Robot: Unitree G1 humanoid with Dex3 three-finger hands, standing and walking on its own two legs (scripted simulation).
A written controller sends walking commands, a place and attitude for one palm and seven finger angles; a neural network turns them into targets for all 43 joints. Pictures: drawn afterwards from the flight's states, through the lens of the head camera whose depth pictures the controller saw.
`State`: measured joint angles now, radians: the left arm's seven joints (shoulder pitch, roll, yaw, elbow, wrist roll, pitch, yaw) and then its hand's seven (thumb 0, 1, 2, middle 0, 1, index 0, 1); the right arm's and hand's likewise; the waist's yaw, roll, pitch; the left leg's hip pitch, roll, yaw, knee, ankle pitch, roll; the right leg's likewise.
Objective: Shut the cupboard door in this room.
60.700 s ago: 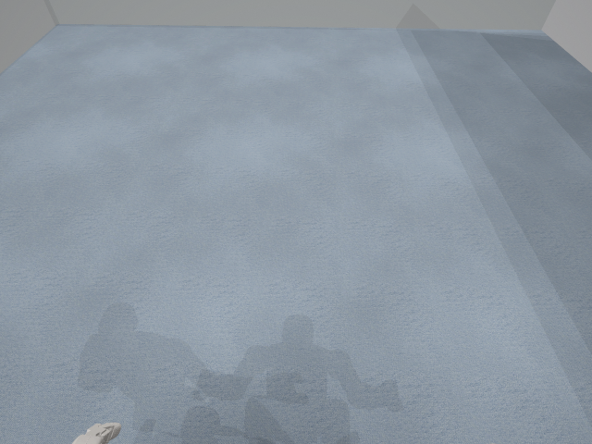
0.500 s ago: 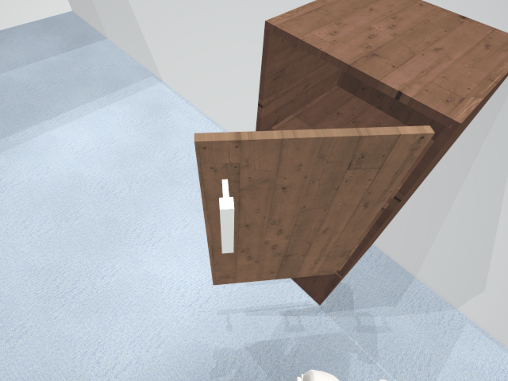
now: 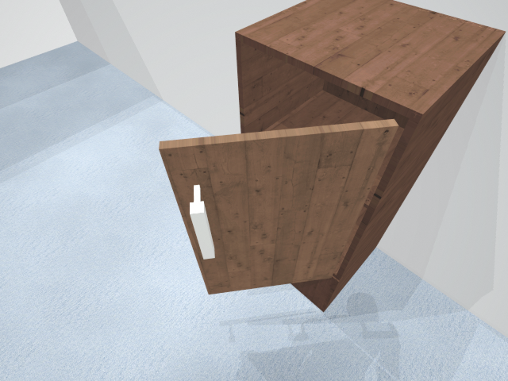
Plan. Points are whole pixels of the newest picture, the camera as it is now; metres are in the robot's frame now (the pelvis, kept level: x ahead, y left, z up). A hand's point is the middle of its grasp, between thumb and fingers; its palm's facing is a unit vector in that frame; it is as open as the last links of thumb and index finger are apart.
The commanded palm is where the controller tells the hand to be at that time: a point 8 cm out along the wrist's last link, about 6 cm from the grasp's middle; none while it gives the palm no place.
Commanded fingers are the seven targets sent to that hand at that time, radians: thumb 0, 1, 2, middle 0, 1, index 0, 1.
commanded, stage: turn or walk to find it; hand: left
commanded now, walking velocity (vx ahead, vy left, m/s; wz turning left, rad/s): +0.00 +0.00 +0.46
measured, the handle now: (203, 223) +0.39 +0.12 -0.01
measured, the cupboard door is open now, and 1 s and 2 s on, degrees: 52 52 52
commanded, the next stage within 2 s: stand and wait in 0.02 s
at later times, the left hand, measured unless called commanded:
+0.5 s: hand out of the picture +0.00 +0.17 -0.17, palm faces +0.08 -0.98 -0.18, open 7.3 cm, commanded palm none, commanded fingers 0.00 0.90 0.90 -0.20 -0.30 -0.20 -0.30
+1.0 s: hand out of the picture +0.03 +0.19 -0.17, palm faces +0.06 -0.98 -0.19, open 7.3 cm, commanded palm none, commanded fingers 0.00 0.90 0.90 -0.20 -0.30 -0.20 -0.30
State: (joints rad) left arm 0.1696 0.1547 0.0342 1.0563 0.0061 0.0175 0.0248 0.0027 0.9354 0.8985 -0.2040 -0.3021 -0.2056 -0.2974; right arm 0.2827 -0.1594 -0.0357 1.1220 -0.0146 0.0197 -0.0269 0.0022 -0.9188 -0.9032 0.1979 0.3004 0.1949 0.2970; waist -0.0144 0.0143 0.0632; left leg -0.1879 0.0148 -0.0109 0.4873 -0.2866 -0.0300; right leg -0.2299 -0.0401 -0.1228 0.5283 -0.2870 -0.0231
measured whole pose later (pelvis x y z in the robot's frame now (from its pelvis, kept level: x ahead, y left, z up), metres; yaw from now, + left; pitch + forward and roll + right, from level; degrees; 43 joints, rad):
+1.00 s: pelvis +0.01 +0.01 +0.01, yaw +0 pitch -1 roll +0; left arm 0.24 0.16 0.02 1.11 0.01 0.00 0.03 0.01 0.92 0.90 -0.20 -0.30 -0.20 -0.30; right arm 0.26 -0.15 -0.01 1.14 -0.01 -0.02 -0.04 0.01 -0.92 -0.90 0.20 0.30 0.20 0.30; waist 0.01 0.00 0.06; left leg -0.11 0.01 -0.02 0.39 -0.26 -0.02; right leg -0.14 -0.04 -0.13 0.40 -0.24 -0.01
